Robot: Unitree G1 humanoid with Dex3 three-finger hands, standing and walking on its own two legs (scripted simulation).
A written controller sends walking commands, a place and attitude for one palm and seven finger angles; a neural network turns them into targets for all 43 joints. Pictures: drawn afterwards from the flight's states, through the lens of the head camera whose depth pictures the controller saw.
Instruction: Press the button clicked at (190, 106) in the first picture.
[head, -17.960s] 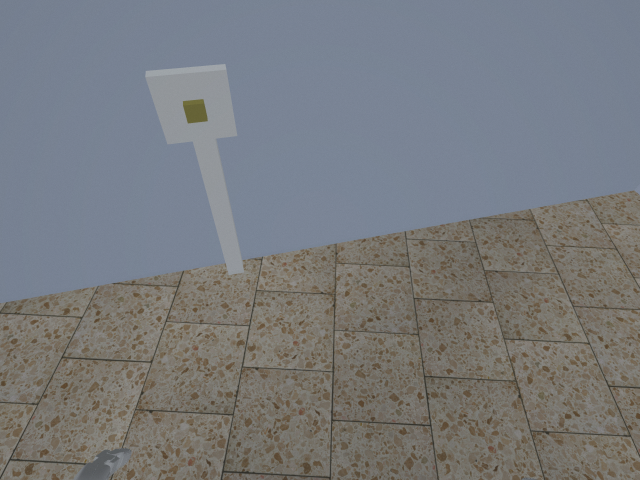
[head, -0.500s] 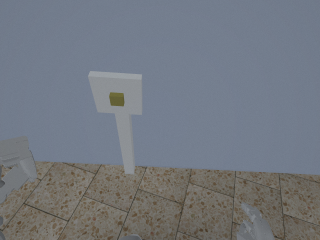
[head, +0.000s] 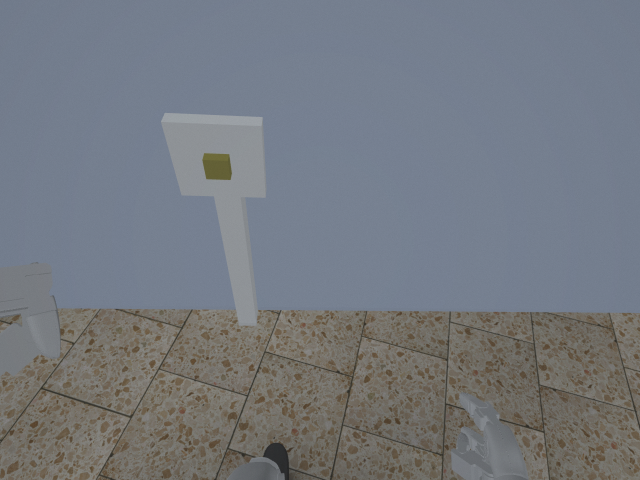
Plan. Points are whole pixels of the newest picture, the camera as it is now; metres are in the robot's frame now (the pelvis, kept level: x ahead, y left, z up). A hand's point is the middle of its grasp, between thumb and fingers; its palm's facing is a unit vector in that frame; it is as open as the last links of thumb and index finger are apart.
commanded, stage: stop stepping back and stand still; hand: left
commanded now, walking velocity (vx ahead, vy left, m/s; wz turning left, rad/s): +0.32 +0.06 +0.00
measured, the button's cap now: (217, 165) +0.67 +0.23 -0.02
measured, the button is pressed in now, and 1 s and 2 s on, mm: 0 0 0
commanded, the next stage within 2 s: let the arm hang, fingers relaxed in 0.82 s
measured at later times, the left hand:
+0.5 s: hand out of the picture +0.17 +0.26 +0.20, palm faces +0.25 -0.82 -0.52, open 3.1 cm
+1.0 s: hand (37, 371) +0.20 +0.29 +0.10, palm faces +0.15 -0.84 -0.53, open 3.0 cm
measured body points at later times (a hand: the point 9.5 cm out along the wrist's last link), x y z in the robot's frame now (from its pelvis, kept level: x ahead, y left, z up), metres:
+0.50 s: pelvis -0.02 +0.04 +0.02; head -0.02 +0.06 +0.47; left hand +0.15 +0.30 +0.23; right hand +0.13 -0.18 -0.05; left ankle +0.09 +0.10 -0.72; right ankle -0.07 -0.05 -0.71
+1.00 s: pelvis -0.03 +0.05 +0.01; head -0.02 +0.04 +0.46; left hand +0.18 +0.33 +0.13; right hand +0.12 -0.19 -0.09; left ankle +0.03 +0.15 -0.72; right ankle -0.07 -0.05 -0.72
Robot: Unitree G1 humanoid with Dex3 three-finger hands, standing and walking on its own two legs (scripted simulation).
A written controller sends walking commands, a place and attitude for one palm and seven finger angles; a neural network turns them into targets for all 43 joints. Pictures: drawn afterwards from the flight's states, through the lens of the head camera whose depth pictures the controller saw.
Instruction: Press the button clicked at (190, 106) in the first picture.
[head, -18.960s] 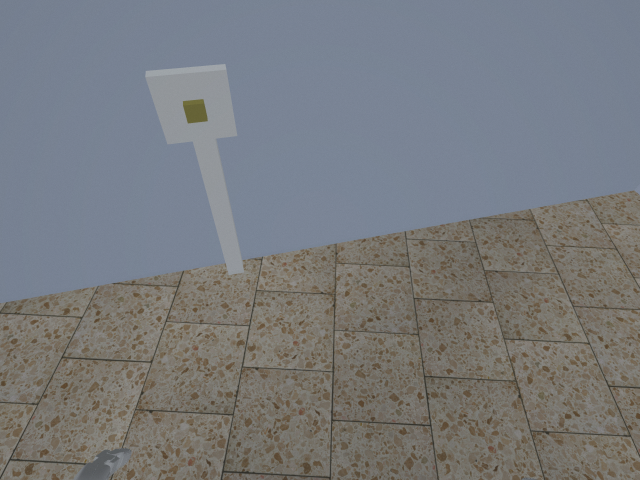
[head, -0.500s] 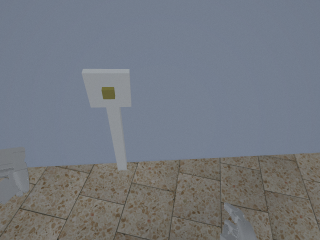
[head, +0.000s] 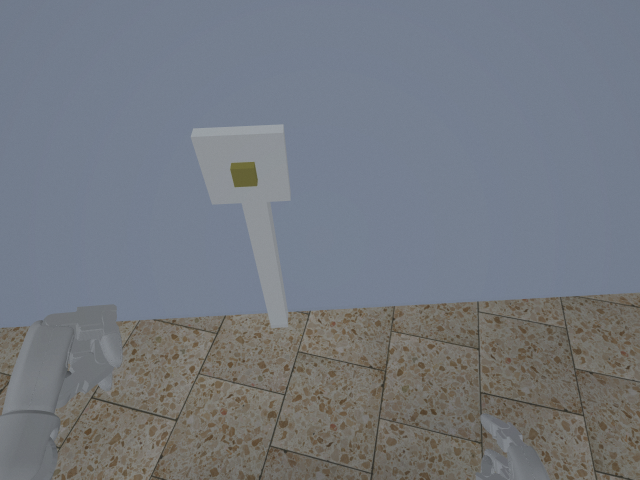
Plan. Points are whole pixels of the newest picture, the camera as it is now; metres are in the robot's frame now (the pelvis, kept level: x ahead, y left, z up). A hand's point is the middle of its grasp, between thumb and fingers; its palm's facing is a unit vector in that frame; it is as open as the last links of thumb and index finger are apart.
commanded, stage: let the arm hang, fingers relaxed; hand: left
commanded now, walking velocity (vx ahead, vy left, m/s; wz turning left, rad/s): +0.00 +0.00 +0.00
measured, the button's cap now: (244, 173) +0.69 +0.21 -0.04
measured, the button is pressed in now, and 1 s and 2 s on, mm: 0 0 0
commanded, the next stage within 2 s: stand and wait in 1.02 s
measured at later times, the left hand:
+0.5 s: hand out of the picture -0.08 +0.19 -0.16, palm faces +0.06 -0.97 -0.25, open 5.5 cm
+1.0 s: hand out of the picture -0.01 +0.14 -0.17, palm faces +0.05 -0.99 -0.16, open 7.3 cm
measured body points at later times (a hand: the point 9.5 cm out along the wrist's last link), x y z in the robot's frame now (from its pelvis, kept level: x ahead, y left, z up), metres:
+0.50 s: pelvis -0.02 +0.00 +0.00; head +0.00 -0.01 +0.45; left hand -0.08 +0.25 -0.15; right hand +0.00 -0.24 -0.15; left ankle +0.06 +0.10 -0.73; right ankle -0.03 -0.10 -0.73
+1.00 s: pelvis +0.00 -0.01 +0.01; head +0.01 -0.01 +0.46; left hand -0.01 +0.20 -0.16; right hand -0.03 -0.21 -0.16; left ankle +0.06 +0.10 -0.73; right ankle -0.03 -0.10 -0.73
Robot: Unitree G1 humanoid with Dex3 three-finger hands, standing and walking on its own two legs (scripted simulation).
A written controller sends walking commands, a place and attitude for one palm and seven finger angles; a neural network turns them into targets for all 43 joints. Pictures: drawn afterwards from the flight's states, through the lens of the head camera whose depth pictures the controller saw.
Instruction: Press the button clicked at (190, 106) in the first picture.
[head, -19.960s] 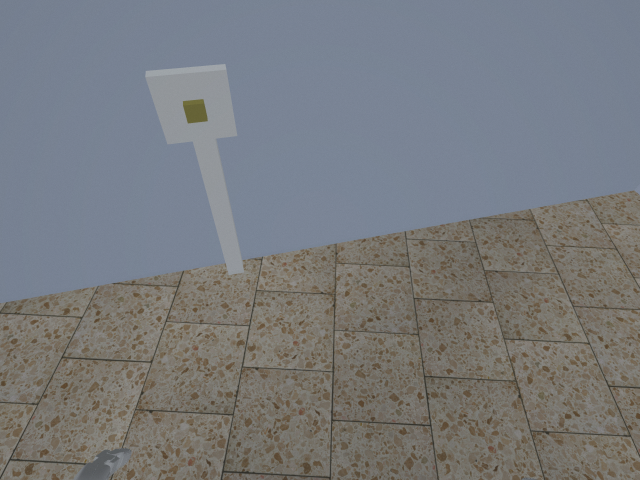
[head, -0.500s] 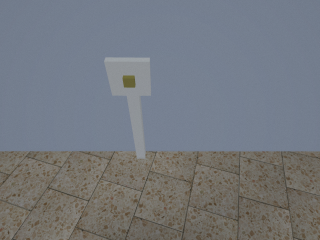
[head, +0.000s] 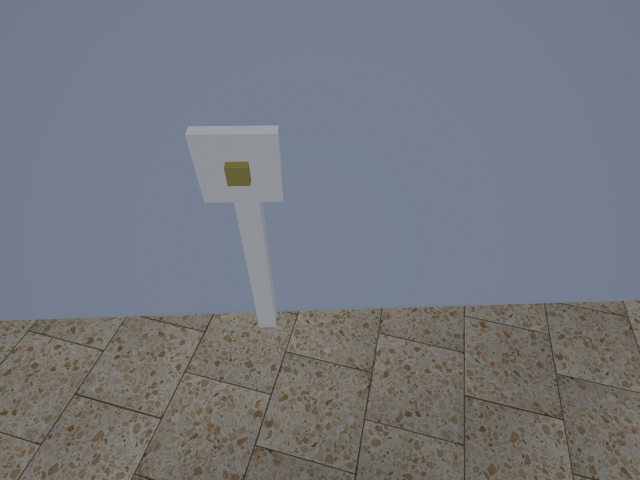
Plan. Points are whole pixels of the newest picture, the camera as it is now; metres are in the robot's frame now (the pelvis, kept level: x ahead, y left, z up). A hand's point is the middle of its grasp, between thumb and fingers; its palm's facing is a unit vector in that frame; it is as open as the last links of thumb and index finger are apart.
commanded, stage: let the arm hang, fingers relaxed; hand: left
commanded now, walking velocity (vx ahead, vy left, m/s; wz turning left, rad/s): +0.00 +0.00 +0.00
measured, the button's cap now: (238, 173) +0.69 +0.21 -0.04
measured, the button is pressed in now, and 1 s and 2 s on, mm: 0 0 0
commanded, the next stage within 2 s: stand and wait in 0.02 s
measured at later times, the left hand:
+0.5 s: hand out of the picture -0.02 +0.15 -0.17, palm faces +0.04 -0.98 -0.18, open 7.4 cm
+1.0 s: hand out of the picture +0.03 +0.16 -0.17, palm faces +0.02 -0.97 -0.23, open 7.4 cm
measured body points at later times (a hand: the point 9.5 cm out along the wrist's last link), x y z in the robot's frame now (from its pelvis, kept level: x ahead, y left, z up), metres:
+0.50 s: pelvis +0.02 -0.01 +0.00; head +0.03 -0.01 +0.45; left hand -0.02 +0.20 -0.16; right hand +0.01 -0.22 -0.17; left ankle +0.06 +0.11 -0.74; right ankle -0.03 -0.09 -0.74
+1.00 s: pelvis +0.03 -0.02 +0.00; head +0.05 -0.03 +0.45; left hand +0.03 +0.21 -0.15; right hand +0.03 -0.25 -0.16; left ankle +0.06 +0.11 -0.74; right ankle -0.03 -0.09 -0.74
